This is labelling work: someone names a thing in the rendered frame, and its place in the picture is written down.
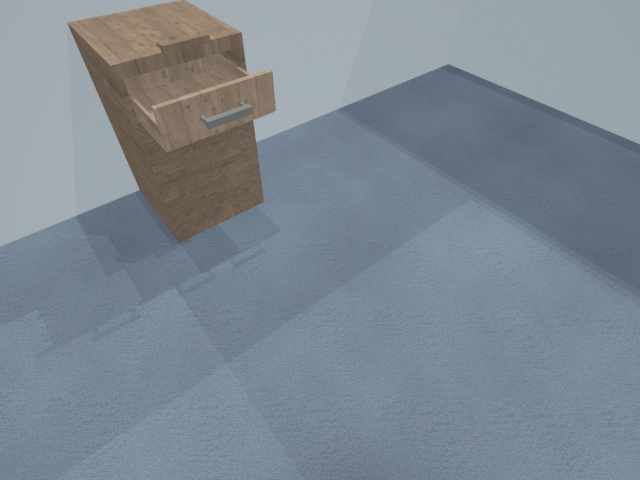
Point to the cabinet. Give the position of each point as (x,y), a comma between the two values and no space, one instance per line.
(200,185)

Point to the drawer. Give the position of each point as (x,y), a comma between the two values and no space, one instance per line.
(169,102)

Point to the handle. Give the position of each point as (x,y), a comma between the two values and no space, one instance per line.
(184,43)
(228,116)

